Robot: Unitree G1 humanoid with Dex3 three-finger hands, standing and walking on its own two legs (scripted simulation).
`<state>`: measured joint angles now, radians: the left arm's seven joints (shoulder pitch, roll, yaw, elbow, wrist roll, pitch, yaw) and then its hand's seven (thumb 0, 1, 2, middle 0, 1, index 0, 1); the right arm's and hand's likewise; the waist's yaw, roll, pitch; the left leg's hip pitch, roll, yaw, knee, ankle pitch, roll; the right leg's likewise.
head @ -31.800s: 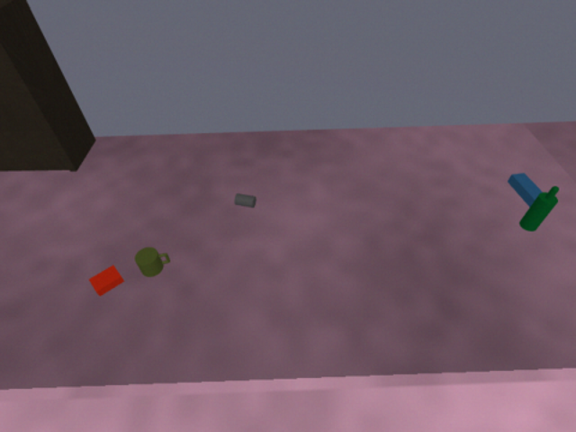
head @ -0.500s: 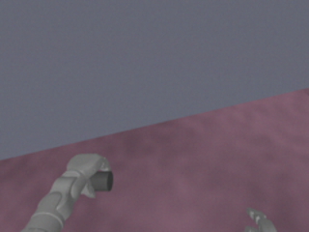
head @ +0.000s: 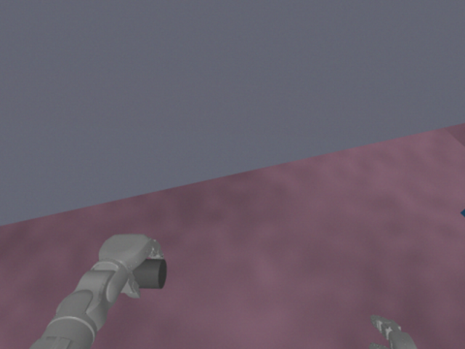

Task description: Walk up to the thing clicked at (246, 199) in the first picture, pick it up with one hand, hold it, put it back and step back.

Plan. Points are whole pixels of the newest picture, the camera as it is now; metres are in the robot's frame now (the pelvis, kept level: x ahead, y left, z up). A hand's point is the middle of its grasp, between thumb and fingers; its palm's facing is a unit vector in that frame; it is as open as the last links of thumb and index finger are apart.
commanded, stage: crouch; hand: left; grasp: from above
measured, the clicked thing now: (140, 273) +0.30 +0.21 -0.10
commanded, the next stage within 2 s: lower in 1.74 s
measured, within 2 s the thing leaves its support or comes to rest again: neither
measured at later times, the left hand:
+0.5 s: hand (164, 286) +0.34 +0.22 -0.31, palm faces -0.43 +0.08 -0.90, open 8.4 cm
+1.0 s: hand (178, 298) +0.36 +0.21 -0.50, palm faces -0.47 +0.03 -0.88, open 8.4 cm
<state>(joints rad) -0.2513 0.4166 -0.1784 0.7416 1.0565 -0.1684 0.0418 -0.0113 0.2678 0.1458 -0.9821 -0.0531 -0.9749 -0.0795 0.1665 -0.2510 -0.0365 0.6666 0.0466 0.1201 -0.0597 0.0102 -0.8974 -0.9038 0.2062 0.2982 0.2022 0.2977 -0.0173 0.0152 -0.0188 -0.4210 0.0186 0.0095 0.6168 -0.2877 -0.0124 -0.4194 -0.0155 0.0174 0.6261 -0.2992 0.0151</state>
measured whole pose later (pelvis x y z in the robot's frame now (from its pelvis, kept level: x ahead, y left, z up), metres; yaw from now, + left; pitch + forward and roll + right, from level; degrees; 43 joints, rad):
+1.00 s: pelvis -0.07 +0.01 -0.32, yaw -2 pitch +38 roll -5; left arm -0.78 0.48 -0.04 1.24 1.26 -0.14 0.42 -0.01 0.21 0.27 -0.96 -0.15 -0.95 -0.17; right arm 0.13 -0.24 -0.04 0.73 -0.11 -0.05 0.06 0.01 -0.90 -0.90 0.21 0.30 0.20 0.30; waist -0.16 0.02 -0.16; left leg -2.05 0.01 -0.08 2.06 -0.68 -0.01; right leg -2.00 0.00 -0.03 2.02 -0.69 0.03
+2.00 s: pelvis -0.08 +0.00 -0.42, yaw -5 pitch +34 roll -6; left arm -0.93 0.58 -0.02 1.49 1.29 -0.20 0.45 -0.01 0.23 0.28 -0.89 -0.24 -0.89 -0.25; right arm 0.14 -0.26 0.02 0.78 -0.15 -0.07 0.11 0.00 -0.91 -0.90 0.21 0.30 0.20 0.30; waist -0.21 -0.01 -0.08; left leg -2.30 0.00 -0.12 2.37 -0.67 -0.02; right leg -2.24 0.02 -0.04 2.31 -0.67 0.04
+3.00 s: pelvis -0.07 +0.01 -0.46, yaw -9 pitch +31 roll -9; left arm -0.91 0.72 0.08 1.63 1.35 -0.25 0.65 0.00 0.25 0.27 -0.86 -0.29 -0.87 -0.28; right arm 0.09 -0.29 0.12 0.79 -0.25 -0.17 0.25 0.00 -0.90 -0.90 0.21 0.30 0.20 0.30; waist -0.30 -0.07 0.05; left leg -2.37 0.00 -0.21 2.56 -0.74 -0.04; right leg -2.30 0.05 -0.10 2.44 -0.70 0.05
